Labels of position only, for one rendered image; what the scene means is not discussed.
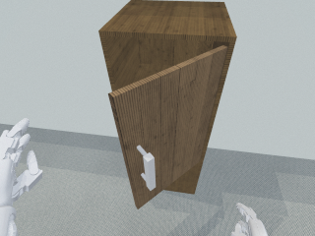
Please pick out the robot right hand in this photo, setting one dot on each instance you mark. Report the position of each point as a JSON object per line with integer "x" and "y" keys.
{"x": 253, "y": 227}

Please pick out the cupboard door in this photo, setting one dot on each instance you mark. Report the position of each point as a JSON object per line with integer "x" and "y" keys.
{"x": 168, "y": 114}

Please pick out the robot left hand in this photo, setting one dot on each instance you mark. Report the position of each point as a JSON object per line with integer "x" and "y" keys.
{"x": 12, "y": 144}

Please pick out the robot left forearm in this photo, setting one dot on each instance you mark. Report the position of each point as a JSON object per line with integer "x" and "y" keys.
{"x": 7, "y": 225}

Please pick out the handle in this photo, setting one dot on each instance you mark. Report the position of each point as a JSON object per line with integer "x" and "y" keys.
{"x": 150, "y": 168}

